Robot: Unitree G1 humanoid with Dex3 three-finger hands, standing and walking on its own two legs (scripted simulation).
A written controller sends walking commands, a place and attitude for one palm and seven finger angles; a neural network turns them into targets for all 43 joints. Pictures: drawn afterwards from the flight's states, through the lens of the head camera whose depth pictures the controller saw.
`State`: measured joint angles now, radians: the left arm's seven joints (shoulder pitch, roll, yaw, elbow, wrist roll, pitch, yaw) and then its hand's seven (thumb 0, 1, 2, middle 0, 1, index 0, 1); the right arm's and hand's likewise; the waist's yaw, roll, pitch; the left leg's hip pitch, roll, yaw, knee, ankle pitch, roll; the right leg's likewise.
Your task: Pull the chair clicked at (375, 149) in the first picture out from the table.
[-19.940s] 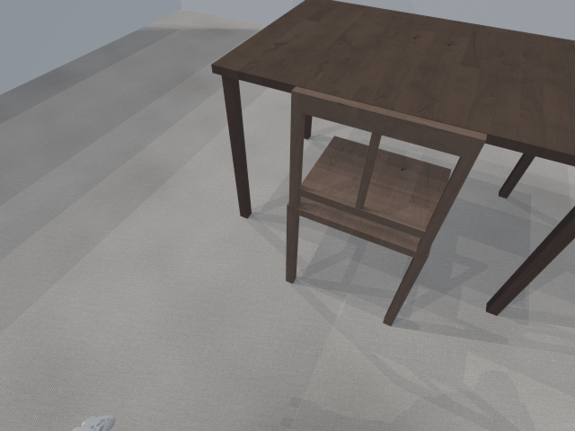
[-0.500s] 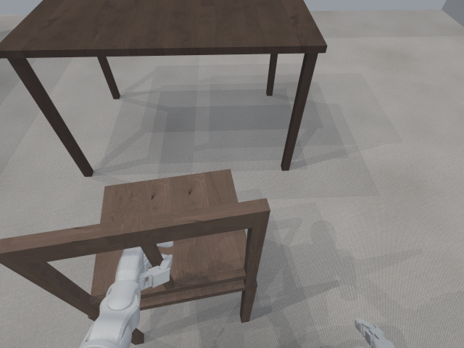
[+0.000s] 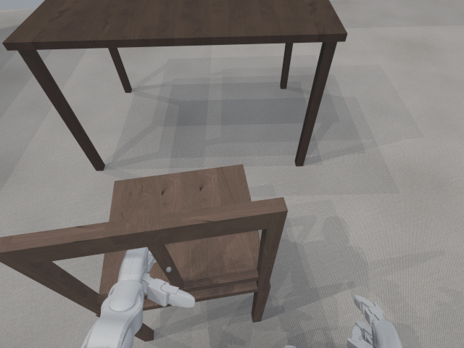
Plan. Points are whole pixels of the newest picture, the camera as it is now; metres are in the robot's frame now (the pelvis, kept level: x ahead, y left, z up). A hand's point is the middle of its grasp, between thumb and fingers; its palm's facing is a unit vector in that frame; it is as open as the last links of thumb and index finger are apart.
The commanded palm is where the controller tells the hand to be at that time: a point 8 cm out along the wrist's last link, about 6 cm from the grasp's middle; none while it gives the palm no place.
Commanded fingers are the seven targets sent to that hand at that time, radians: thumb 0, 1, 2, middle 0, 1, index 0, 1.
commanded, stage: open the thumb and straighten the fingers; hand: left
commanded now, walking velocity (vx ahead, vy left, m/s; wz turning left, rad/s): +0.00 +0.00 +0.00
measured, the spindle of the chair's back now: (168, 266) +0.29 +0.14 -0.07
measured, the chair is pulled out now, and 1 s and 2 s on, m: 0.58 0.58 0.58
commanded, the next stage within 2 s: draw the fingers out of the gap in 0.12 s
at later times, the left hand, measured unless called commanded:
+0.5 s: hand (162, 299) +0.22 +0.13 -0.04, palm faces +0.02 -0.98 -0.19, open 17.4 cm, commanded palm +0.20 +0.18 -0.02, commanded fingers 0.00 -0.55 0.20 0.00 0.00 0.00 0.00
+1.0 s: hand (153, 341) +0.15 +0.14 -0.04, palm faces +0.04 -0.98 -0.18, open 17.5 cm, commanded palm +0.12 +0.18 -0.02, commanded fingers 0.00 -0.55 0.20 0.00 0.00 0.00 0.00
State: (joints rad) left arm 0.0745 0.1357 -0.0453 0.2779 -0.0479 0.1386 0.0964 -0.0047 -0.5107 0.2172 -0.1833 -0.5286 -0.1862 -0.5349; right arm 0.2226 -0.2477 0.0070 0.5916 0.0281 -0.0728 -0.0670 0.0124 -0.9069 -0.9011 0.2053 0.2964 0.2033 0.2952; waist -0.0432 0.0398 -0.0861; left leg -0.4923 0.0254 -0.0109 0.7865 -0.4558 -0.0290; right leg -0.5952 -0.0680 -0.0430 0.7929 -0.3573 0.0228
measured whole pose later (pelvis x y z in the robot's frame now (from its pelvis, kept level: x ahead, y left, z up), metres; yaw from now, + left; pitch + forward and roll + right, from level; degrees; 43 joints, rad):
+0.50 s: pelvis +0.00 +0.00 -0.01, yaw +1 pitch +11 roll +0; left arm 0.34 0.17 -0.09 0.00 -0.04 0.18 0.11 -0.01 -0.53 0.21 -0.01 0.00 -0.01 0.00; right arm 0.25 -0.27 0.00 0.53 0.03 -0.08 -0.08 0.01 -0.91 -0.90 0.21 0.30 0.20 0.30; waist -0.05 0.04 -0.11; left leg -0.57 0.03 -0.04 0.88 -0.50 -0.04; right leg -0.66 -0.07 -0.06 0.88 -0.41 0.02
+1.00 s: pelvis +0.00 +0.00 -0.02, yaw +2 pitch +11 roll -1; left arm 0.62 0.18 -0.11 -0.22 -0.03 0.17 0.08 -0.01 -0.53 0.21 -0.01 0.00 -0.01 0.00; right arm 0.23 -0.24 0.01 0.48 0.04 -0.11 -0.11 0.01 -0.91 -0.90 0.21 0.30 0.20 0.30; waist -0.03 0.04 -0.14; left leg -0.63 0.02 -0.06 0.98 -0.54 -0.04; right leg -0.71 -0.08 -0.08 0.96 -0.44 0.02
